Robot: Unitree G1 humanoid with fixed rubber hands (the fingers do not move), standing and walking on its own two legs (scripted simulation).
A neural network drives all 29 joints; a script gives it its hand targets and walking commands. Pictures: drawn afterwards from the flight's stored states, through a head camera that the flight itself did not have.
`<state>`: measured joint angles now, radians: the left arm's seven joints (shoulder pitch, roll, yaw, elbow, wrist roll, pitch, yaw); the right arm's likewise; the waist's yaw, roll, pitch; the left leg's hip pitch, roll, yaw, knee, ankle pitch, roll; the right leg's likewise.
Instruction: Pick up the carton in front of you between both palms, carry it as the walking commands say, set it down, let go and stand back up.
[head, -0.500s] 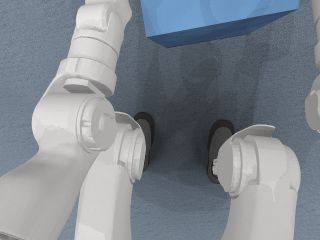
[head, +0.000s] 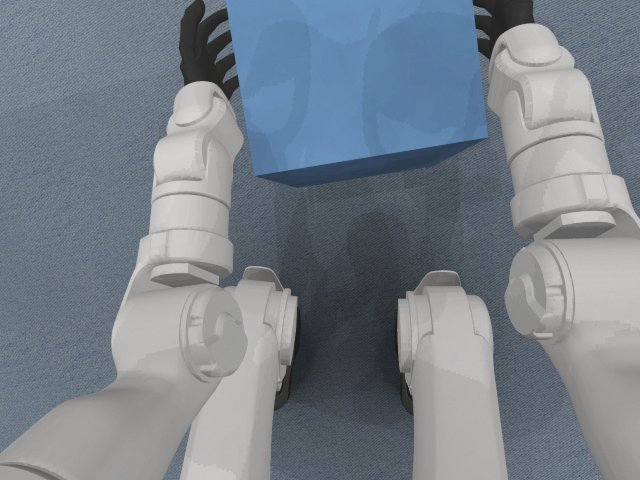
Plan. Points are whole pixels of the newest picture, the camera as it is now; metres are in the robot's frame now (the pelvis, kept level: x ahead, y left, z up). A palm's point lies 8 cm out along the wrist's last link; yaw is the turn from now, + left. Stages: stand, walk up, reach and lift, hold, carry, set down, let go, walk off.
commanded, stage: reach and lift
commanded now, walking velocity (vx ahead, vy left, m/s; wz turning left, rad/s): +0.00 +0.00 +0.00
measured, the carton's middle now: (353, 86) +0.55 -0.02 -0.16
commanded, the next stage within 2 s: none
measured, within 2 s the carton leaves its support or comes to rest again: neither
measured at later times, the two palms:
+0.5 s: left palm (107, 51) +0.49 +0.13 +0.07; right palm out of the picture +0.51 -0.17 +0.06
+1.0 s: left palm out of the picture +0.45 +0.14 +0.23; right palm out of the picture +0.44 -0.16 +0.22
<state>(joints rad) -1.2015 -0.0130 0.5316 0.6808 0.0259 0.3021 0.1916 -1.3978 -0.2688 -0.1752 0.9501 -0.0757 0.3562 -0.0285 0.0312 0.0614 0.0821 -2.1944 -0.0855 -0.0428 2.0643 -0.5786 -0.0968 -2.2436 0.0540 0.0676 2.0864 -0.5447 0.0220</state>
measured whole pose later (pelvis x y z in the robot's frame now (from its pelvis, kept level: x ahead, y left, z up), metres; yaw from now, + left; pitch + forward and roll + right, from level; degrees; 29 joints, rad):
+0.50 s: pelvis +0.01 +0.00 +0.11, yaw -2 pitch +43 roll +2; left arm -0.99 -0.11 0.56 0.54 0.20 0.41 0.12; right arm -1.10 -0.09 -0.37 0.73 -0.25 0.44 0.03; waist 0.03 0.03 -0.17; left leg -1.94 -0.06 -0.05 1.68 -0.50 -0.06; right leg -1.97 0.05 0.07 1.68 -0.47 0.03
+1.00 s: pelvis +0.05 +0.01 +0.25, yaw -3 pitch +30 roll +1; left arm -0.64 -0.15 0.48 0.55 0.24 0.37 0.06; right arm -0.68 0.07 -0.38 0.62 -0.27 0.40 0.00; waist 0.02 0.02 -0.22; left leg -1.29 -0.05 -0.07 1.22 -0.44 -0.04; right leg -1.31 0.03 0.06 1.22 -0.42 0.02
